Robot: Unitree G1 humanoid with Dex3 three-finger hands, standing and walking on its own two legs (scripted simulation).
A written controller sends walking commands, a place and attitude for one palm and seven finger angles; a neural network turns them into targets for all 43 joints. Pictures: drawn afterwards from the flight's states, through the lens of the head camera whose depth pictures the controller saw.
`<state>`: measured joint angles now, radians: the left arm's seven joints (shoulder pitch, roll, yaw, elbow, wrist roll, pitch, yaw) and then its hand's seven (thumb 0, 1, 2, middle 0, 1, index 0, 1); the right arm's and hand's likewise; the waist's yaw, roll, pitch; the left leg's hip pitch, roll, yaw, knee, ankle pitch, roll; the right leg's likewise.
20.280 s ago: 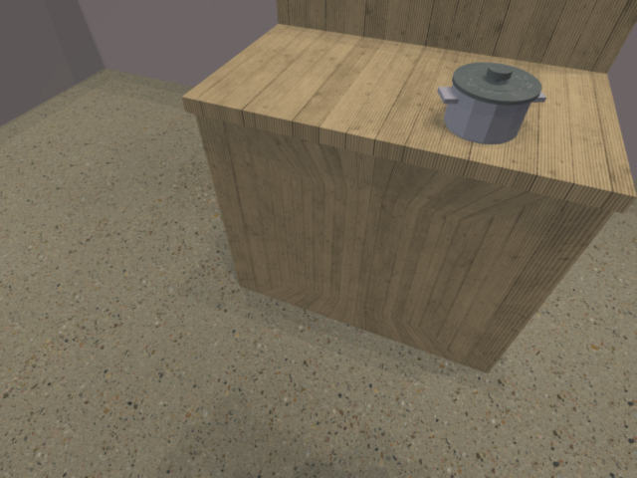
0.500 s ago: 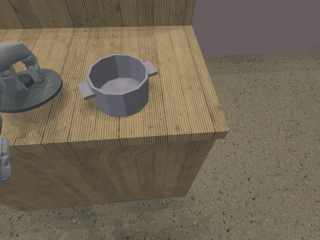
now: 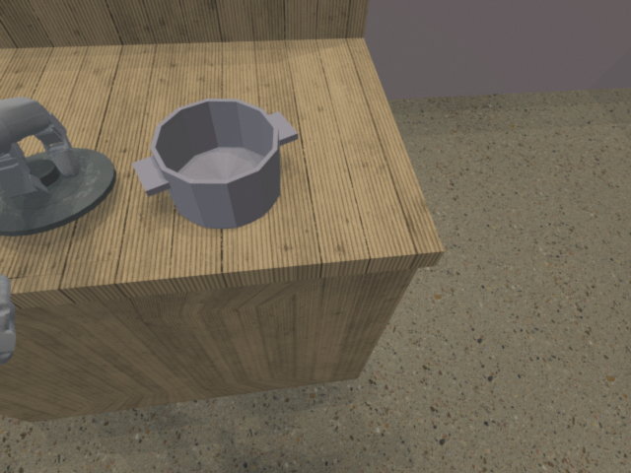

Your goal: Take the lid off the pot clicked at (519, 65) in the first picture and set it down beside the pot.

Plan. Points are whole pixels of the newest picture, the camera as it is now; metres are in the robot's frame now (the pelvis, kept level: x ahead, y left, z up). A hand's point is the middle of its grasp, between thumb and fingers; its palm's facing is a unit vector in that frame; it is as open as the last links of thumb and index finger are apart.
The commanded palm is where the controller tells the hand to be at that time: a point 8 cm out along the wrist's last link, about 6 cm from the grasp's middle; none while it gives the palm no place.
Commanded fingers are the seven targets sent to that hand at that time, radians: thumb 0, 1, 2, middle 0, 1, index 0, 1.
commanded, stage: lower the lid onto the table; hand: left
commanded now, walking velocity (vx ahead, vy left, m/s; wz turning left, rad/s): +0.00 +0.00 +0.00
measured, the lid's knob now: (37, 174) +0.48 +0.33 +0.09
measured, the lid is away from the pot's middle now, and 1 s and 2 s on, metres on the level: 0.23 0.23 0.23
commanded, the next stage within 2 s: open the fingers wide in 0.24 s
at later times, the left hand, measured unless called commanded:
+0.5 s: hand (33, 190) +0.44 +0.32 +0.10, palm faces -0.41 -0.09 -0.91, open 6.8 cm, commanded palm +0.45 +0.32 +0.17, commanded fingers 0.00 0.53 0.88 -0.73 -1.01 -0.79 -1.02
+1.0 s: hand (24, 184) +0.44 +0.32 +0.12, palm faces -0.38 -0.09 -0.92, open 8.3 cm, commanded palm +0.45 +0.32 +0.17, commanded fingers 0.00 0.04 0.80 -0.47 -0.80 -0.48 -0.80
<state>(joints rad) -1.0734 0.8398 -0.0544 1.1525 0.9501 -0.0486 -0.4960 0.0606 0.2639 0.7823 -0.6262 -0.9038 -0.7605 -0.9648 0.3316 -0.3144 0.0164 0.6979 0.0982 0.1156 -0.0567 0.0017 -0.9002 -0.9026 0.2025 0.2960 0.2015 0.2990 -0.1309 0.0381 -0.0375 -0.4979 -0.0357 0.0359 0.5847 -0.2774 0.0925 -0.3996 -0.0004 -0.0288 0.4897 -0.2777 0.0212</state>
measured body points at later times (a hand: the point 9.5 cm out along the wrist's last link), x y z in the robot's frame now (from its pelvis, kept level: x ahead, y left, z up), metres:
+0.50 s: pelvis -0.01 +0.00 -0.01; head +0.06 +0.01 +0.44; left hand +0.46 +0.32 +0.16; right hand +0.02 -0.28 -0.13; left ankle +0.00 +0.06 -0.73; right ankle -0.03 -0.14 -0.73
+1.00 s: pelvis -0.01 -0.01 -0.01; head +0.06 +0.00 +0.44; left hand +0.46 +0.32 +0.17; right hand +0.03 -0.29 -0.12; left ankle +0.00 +0.06 -0.73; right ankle -0.03 -0.14 -0.73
